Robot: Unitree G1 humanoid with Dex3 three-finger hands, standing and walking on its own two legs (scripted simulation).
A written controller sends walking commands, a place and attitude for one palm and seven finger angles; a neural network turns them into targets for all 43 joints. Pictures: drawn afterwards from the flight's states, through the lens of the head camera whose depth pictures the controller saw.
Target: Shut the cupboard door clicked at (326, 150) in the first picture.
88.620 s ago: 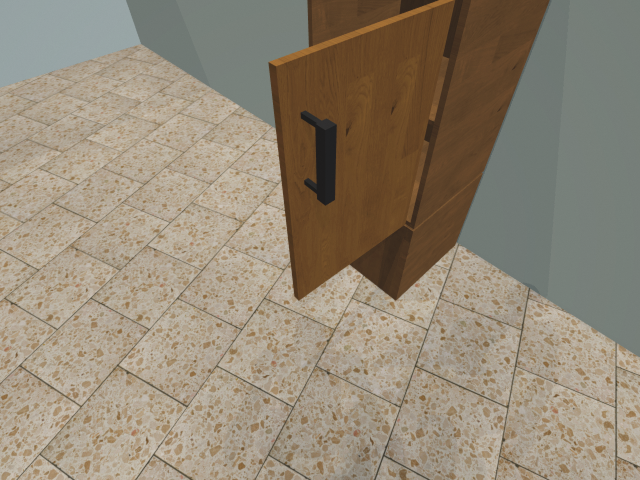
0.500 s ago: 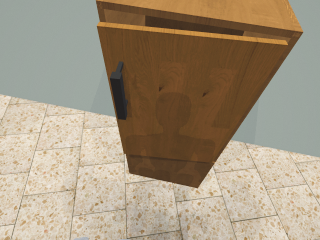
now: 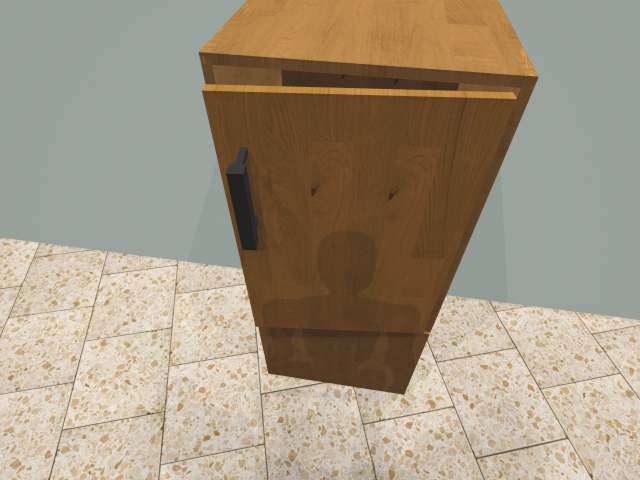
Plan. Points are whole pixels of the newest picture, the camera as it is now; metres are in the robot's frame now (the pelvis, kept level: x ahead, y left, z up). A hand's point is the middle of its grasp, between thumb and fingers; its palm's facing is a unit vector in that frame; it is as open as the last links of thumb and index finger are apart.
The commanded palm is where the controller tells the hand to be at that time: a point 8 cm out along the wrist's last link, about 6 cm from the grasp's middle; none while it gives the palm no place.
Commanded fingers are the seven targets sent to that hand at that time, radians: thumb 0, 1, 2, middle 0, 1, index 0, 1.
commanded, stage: come to a stop and stand still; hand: left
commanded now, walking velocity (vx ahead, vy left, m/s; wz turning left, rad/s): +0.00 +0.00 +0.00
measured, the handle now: (246, 200) +0.49 +0.14 +0.08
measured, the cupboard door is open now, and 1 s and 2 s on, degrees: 7 7 7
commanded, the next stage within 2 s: look again from close up in 0.30 s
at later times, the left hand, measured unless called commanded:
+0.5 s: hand out of the picture -0.03 +0.15 -0.18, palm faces +0.01 -0.99 -0.16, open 7.4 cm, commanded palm none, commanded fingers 0.00 0.90 0.90 -0.20 -0.30 -0.20 -0.30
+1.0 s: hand out of the picture +0.04 +0.19 -0.18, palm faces +0.01 -0.98 -0.20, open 7.4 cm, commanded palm none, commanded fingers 0.00 0.90 0.90 -0.20 -0.30 -0.20 -0.30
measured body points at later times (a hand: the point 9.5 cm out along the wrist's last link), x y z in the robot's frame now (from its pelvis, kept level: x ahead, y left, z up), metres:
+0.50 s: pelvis -0.01 +0.00 -0.01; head +0.02 +0.00 +0.44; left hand -0.03 +0.21 -0.17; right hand -0.05 -0.21 -0.17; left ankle +0.05 +0.09 -0.74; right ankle -0.04 -0.12 -0.74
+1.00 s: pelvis +0.02 +0.01 -0.01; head +0.03 +0.02 +0.44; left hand +0.04 +0.24 -0.17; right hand +0.06 -0.23 -0.16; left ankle +0.04 +0.09 -0.74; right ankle -0.04 -0.12 -0.74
